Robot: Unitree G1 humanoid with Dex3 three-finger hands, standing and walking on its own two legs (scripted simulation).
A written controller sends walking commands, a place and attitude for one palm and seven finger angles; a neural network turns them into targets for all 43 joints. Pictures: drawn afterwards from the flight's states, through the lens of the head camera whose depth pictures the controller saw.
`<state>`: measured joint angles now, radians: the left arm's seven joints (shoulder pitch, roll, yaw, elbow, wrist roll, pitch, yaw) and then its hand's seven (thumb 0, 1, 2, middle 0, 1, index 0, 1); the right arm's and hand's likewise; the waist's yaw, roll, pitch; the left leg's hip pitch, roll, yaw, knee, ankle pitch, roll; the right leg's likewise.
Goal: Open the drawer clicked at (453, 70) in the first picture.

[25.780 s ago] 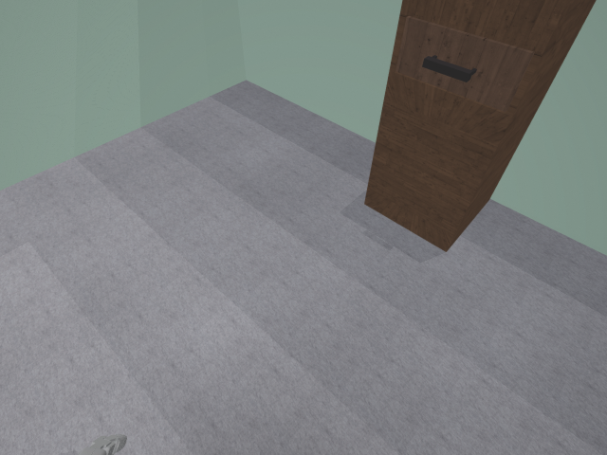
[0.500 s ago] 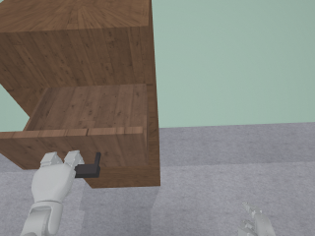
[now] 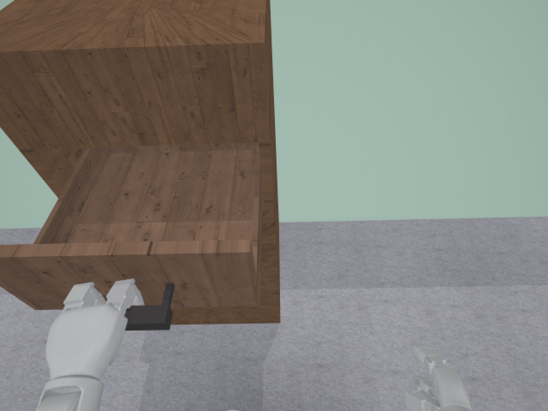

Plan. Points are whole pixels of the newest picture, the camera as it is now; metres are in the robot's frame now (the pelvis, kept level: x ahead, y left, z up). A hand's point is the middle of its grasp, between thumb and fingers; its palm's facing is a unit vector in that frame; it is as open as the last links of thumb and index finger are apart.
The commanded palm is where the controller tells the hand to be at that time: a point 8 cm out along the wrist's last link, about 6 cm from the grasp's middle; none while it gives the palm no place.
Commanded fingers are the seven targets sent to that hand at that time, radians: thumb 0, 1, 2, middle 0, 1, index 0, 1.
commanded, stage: pull the drawer open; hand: left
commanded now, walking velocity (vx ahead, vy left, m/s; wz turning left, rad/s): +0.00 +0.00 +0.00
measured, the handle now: (121, 303) +0.26 +0.25 +0.02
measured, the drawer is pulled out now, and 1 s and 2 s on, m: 0.22 0.30 0.30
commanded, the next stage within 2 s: open the thumb to release the handle in 0.84 s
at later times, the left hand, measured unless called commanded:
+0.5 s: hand (93, 397) +0.14 +0.25 +0.00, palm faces -0.06 -0.08 -0.99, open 6.0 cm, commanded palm +0.10 +0.25 +0.06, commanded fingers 0.00 0.90 0.90 -0.40 -1.35 -0.40 -1.35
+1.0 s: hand out of the picture +0.12 +0.25 +0.00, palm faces -0.03 -0.07 -1.00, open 6.1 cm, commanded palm +0.09 +0.26 +0.06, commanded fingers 0.00 0.62 0.78 -0.38 -1.32 -0.38 -1.32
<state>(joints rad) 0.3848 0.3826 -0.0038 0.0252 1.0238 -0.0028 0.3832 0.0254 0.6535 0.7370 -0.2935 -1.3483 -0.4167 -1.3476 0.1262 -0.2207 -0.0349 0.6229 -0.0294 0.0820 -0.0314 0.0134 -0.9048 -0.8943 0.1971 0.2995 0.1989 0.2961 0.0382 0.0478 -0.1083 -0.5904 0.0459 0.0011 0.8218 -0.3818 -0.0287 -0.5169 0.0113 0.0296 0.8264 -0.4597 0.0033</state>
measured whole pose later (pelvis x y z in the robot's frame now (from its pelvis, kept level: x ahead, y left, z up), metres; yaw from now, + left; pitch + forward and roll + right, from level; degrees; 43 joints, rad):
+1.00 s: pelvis -0.02 +0.00 -0.02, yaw +0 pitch +9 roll +0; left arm 0.74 0.44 0.03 -0.21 1.00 -0.07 0.49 0.00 0.65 0.73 -0.30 -1.32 -0.39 -1.31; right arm 0.13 -0.23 -0.04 0.52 -0.05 0.13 0.01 0.01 -0.91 -0.89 0.20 0.30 0.20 0.30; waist 0.05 0.05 -0.14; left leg -0.70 0.05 -0.01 0.96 -0.43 -0.03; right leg -0.63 0.02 0.03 0.97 -0.51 0.00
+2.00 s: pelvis -0.03 -0.01 -0.01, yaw +2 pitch +7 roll -1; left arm 0.52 0.40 -0.03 -0.10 1.00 -0.02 0.42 0.00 -0.49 0.30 -0.37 -1.22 -0.36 -1.25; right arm 0.13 -0.20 -0.01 0.59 -0.03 0.09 -0.05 0.01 -0.91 -0.89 0.20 0.30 0.20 0.30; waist 0.09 0.07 -0.11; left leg -0.67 0.03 -0.05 0.91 -0.37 -0.03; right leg -0.58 0.01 -0.01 0.92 -0.47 0.00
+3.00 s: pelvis +0.00 +0.01 +0.03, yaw +2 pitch +0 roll -1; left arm 0.61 0.50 0.04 -0.61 0.83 0.14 0.07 0.00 -0.49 0.30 -0.32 -1.20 -0.32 -1.20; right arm 0.14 -0.25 0.03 0.50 0.03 0.08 0.00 0.02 -0.90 -0.89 0.20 0.30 0.20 0.30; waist 0.12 0.12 -0.07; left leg -0.31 0.02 -0.02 0.59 -0.28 -0.01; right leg -0.21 -0.01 0.01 0.56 -0.34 0.02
